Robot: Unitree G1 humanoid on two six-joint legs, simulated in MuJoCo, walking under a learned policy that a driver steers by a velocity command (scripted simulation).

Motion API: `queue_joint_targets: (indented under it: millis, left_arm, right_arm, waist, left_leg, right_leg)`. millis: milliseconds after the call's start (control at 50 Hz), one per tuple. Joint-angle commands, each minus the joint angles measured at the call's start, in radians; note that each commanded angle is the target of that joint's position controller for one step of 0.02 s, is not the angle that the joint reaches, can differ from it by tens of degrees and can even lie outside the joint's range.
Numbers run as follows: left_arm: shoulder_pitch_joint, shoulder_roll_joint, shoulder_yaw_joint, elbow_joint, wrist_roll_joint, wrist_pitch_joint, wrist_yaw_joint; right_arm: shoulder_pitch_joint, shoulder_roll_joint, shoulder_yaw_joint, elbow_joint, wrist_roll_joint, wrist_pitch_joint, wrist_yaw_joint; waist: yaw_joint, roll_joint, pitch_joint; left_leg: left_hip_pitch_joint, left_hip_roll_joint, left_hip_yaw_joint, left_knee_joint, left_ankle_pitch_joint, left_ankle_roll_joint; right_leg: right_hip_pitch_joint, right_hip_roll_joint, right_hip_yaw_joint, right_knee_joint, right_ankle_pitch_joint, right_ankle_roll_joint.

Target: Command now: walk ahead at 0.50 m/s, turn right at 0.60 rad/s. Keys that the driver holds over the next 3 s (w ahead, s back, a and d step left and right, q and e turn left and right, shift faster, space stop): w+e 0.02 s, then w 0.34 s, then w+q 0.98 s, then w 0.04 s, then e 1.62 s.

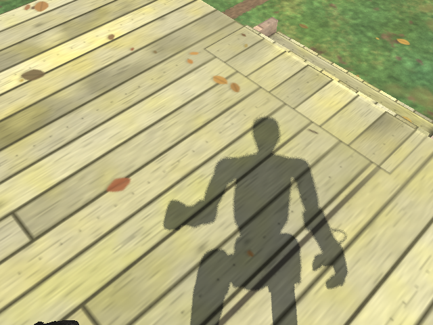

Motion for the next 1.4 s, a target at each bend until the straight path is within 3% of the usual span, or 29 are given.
queue_joint_targets:
  millis: [20, 100, 160, 180, 200, 220, 240, 300, 380, 500, 620, 660, 700, 720, 740, 760, 780, 820, 840, 920, 1020, 1120, 1180, 1200, 1220, 1240, 1260, 1300, 1400]
  left_arm:
    - [-0.097, 0.003, -0.016, -0.087, 0.001, -0.013, -0.021]
    - [-0.167, 0.014, -0.017, -0.132, 0.003, -0.01, -0.037]
    - [0.057, 0.094, 0.028, -0.078, 0.015, -0.007, -0.035]
    - [0.226, 0.159, 0.056, -0.031, 0.017, -0.005, -0.022]
    - [0.306, 0.277, 0.074, -0.014, 0.023, -0.009, -0.009]
    - [0.354, 0.231, 0.051, -0.023, 0.021, -0.01, -0.007]
    - [0.305, 0.174, 0.033, -0.017, 0.028, -0.013, -0.01]
    - [0.117, 0.069, 0.0, -0.029, 0.022, -0.027, -0.016]
    - [0.1, 0.093, 0.005, -0.008, 0.026, -0.052, -0.009]
    - [0.16, 0.118, 0.009, 0.049, 0.03, -0.063, 0.009]
    - [0.215, 0.143, 0.021, 0.103, 0.017, -0.046, 0.018]
    - [0.188, 0.164, 0.027, 0.099, 0.013, -0.034, 0.026]
    - [0.158, 0.175, 0.028, 0.088, 0.009, -0.017, 0.039]
    - [0.174, 0.148, 0.016, 0.073, 0.023, -0.018, 0.048]
    - [0.268, 0.027, -0.026, 0.023, 0.051, -0.044, 0.033]
    - [0.217, 0.074, -0.027, 0.024, 0.031, -0.082, 0.015]
    - [0.136, 0.122, -0.014, 0.003, -0.005, -0.102, 0.003]
    - [0.058, 0.114, -0.017, -0.015, 0.023, -0.111, 0.013]
    - [0.061, 0.123, -0.008, -0.019, 0.035, -0.1, 0.019]
    - [0.067, 0.082, -0.013, -0.036, 0.044, -0.062, 0.026]
    - [-0.103, 0.041, -0.032, -0.075, 0.036, -0.067, 0.015]
    - [-0.18, 0.081, -0.02, -0.105, 0.02, -0.088, -0.009]
    - [-0.05, 0.117, 0.004, -0.076, 0.02, -0.104, -0.008]
    - [0.073, 0.155, 0.02, -0.061, 0.036, -0.108, 0.0]
    - [0.218, 0.237, 0.041, -0.047, 0.057, -0.104, 0.009]
    - [0.271, 0.224, 0.042, -0.014, 0.036, -0.09, 0.002]
    - [0.229, 0.141, 0.02, -0.034, 0.022, -0.082, 0.004]
    - [0.148, 0.089, -0.001, -0.037, 0.033, -0.064, 0.01]
    - [0.121, 0.088, -0.006, 0.014, 0.037, -0.077, 0.002]
  right_arm:
    - [-0.057, -0.16, -0.029, -0.077, 0.008, -0.012, -0.008]
    - [0.008, -0.193, -0.035, -0.047, 0.029, 0.008, -0.004]
    - [-0.013, -0.224, -0.037, -0.039, 0.041, 0.024, -0.013]
    - [-0.012, -0.194, -0.023, -0.048, 0.03, 0.023, -0.019]
    - [0.054, -0.081, 0.018, -0.1, -0.006, 0.004, -0.009]
    - [0.047, -0.112, 0.022, -0.091, 0.018, -0.031, 0.006]
    - [-0.04, -0.166, 0.002, -0.114, 0.056, -0.041, 0.017]
    - [-0.102, -0.151, 0.0, -0.118, 0.016, -0.024, 0.003]
    - [-0.081, -0.099, 0.009, -0.118, 0.01, 0.018, 0.0]
    - [-0.236, -0.073, 0.027, -0.149, 0.021, 0.022, 0.019]
    - [-0.342, -0.085, 0.029, -0.217, 0.024, 0.025, 0.052]
    - [-0.306, -0.104, 0.021, -0.226, 0.019, 0.026, 0.062]
    - [-0.11, -0.159, -0.015, -0.184, 0.014, 0.031, 0.059]
    - [0.057, -0.233, -0.046, -0.15, 0.016, 0.034, 0.047]
    - [0.101, -0.345, -0.066, -0.151, 0.019, 0.031, 0.04]
    - [0.141, -0.278, -0.045, -0.166, 0.022, 0.028, 0.043]
    - [0.104, -0.228, -0.033, -0.169, 0.017, 0.026, 0.038]
    - [-0.018, -0.175, -0.017, -0.2, 0.017, 0.028, 0.031]
    - [-0.055, -0.151, -0.006, -0.217, 0.007, 0.028, 0.027]
    - [-0.059, -0.176, -0.014, -0.234, 0.012, 0.024, 0.01]
    - [0.006, -0.19, -0.022, -0.218, 0.025, 0.038, -0.01]
    - [0.07, -0.184, -0.023, -0.204, 0.03, 0.056, -0.015]
    - [0.03, -0.166, -0.021, -0.223, 0.026, 0.062, -0.017]
    - [0.008, -0.123, -0.006, -0.243, 0.02, 0.057, -0.013]
    - [0.083, -0.067, 0.012, -0.268, 0.023, 0.049, -0.013]
    - [0.148, -0.09, 0.019, -0.28, 0.034, 0.044, -0.014]
    - [0.102, -0.178, -0.003, -0.266, 0.04, 0.047, -0.013]
    - [-0.034, -0.182, -0.01, -0.297, 0.019, 0.057, -0.008]
    - [-0.06, -0.086, 0.007, -0.318, 0.02, 0.069, 0.004]
  waist:
    - [0.005, 0.105, -0.002]
    - [0.007, 0.118, 0.027]
    - [0.16, 0.148, -0.102]
    - [0.23, 0.116, -0.196]
    - [0.18, -0.128, -0.314]
    - [0.198, -0.154, -0.48]
    - [0.209, -0.09, -0.358]
    - [0.102, -0.007, -0.135]
    - [0.049, -0.012, -0.079]
    - [0.114, -0.01, -0.01]
    - [0.15, -0.011, 0.041]
    - [0.12, -0.033, 0.007]
    - [0.013, -0.026, -0.116]
    - [-0.051, 0.043, -0.21]
    - [0.022, 0.314, -0.311]
    - [-0.03, 0.277, -0.442]
    - [-0.047, 0.213, -0.317]
    - [0.016, 0.06, -0.155]
    - [0.053, 0.066, -0.125]
    - [0.091, 0.092, -0.083]
    - [0.027, 0.13, -0.053]
    - [0.003, 0.147, -0.044]
    - [0.085, 0.18, -0.085]
    - [0.147, 0.151, -0.186]
    - [0.161, -0.034, -0.338]
    - [0.143, -0.281, -0.391]
    - [0.16, -0.15, -0.258]
    - [0.148, -0.026, -0.079]
    - [0.087, -0.042, -0.002]
  left_leg:
    - [0.012, 0.25, -0.062, -0.074, 0.357, 0.12]
    - [0.116, 0.303, -0.049, -0.012, 0.497, 0.113]
    - [0.105, 0.278, 0.018, 0.295, 0.902, 0.075]
    - [-0.095, 0.243, 0.037, 0.528, 0.742, 0.038]
    - [-0.54, 0.095, 0.03, 0.932, -0.002, -0.026]
    - [-0.659, 0.019, -0.175, 1.123, -0.361, -0.031]
    - [-0.75, 0.076, -0.214, 1.163, -0.297, -0.023]
    - [-0.634, 0.18, -0.198, 0.962, -0.128, -0.017]
    - [-0.59, 0.188, -0.191, 0.83, -0.004, -0.046]
    - [-0.597, 0.151, -0.18, 0.496, 0.327, -0.032]
    - [-0.661, 0.107, -0.164, 0.367, 0.218, 0.022]
    - [-0.582, 0.067, -0.114, 0.353, 0.115, 0.054]
    - [-0.295, -0.025, -0.041, 0.302, 0.113, 0.098]
    - [-0.004, 0.041, -0.179, 0.309, 0.176, 0.147]
    - [0.371, 0.3, -0.72, 0.234, 0.092, 0.344]
    - [0.491, 0.358, -0.984, 0.081, -0.04, 0.392]
    - [0.419, 0.328, -0.84, 0.073, -0.036, 0.336]
    - [0.118, 0.256, -0.627, 0.063, 0.126, 0.277]
    - [0.005, 0.228, -0.569, 0.039, 0.215, 0.268]
    - [-0.154, 0.178, -0.47, -0.01, 0.342, 0.27]
    - [-0.204, 0.106, -0.404, 0.014, 0.255, 0.199]
    - [-0.09, 0.146, -0.538, 0.111, 0.166, 0.181]
    - [-0.083, 0.118, -0.573, 0.238, 0.242, 0.141]
    - [-0.162, 0.073, -0.522, 0.412, 0.246, 0.106]
    - [-0.438, -0.046, -0.388, 0.737, 0.01, 0.034]
    - [-0.673, -0.057, -0.327, 0.958, -0.372, 0.003]
    - [-0.755, 0.007, -0.34, 1.051, -0.308, -0.008]
    - [-0.74, 0.068, -0.284, 1.04, -0.166, -0.018]
    - [-0.636, 0.111, -0.254, 0.859, -0.079, -0.032]
  right_leg:
    - [0.052, 0.013, -0.057, -0.132, 0.1, -0.004]
    - [0.094, 0.062, -0.099, -0.24, -0.065, -0.045]
    - [0.458, 0.164, -0.168, -0.365, -0.081, -0.118]
    - [0.766, 0.113, -0.074, -0.336, 0.001, -0.155]
    - [1.156, -0.169, 0.399, -0.342, -0.009, -0.305]
    - [1.214, -0.292, 0.717, -0.497, -0.035, -0.394]
    - [1.133, -0.245, 0.537, -0.503, 0.008, -0.34]
    - [0.708, -0.121, 0.233, -0.563, 0.141, -0.248]
    - [0.557, -0.107, 0.138, -0.682, 0.131, -0.26]
    - [0.592, -0.08, -0.038, -0.724, 0.071, -0.183]
    - [0.799, -0.158, -0.091, -0.657, 0.126, -0.139]
    - [0.835, -0.159, -0.127, -0.56, 0.376, -0.11]
    - [0.797, -0.105, -0.199, -0.282, 0.659, -0.062]
    - [0.598, -0.063, -0.22, -0.01, 0.489, -0.02]
    - [0.137, 0.135, -0.182, 0.384, -0.278, 0.058]
    - [-0.019, 0.173, 0.019, 0.526, -0.532, 0.049]
    - [-0.108, 0.113, 0.042, 0.544, -0.462, 0.028]
    - [-0.035, 0.034, 0.016, 0.381, -0.331, 0.018]
    - [0.044, 0.012, 0.016, 0.321, -0.304, 0.023]
    - [0.105, 0.02, -0.013, 0.143, -0.224, 0.068]
    - [0.191, 0.088, -0.025, -0.214, 0.08, 0.091]
    - [0.238, 0.128, 0.004, -0.371, 0.037, 0.066]
    - [0.436, 0.131, -0.016, -0.453, -0.017, 0.01]
    - [0.656, 0.035, 0.055, -0.421, -0.013, -0.044]
    - [1.023, -0.186, 0.35, -0.415, -0.07, -0.169]
    - [1.134, -0.327, 0.691, -0.499, -0.281, -0.264]
    - [1.03, -0.299, 0.628, -0.535, -0.421, -0.232]
    - [0.784, -0.21, 0.375, -0.577, -0.297, -0.172]
    - [0.572, -0.133, 0.129, -0.677, 0.025, -0.185]
Next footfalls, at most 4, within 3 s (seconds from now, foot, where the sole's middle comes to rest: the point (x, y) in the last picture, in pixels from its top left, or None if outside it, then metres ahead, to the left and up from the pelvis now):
0.18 right None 0.26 -0.16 -0.78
0.72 left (184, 289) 0.57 0.07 -0.78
1.20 right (223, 205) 0.87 -0.08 -0.78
1.62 left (133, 190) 0.96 0.25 -0.78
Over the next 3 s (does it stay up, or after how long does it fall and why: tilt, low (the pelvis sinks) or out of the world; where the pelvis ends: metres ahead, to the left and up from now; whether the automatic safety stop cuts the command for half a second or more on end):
stays up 0.90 0.05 -0.02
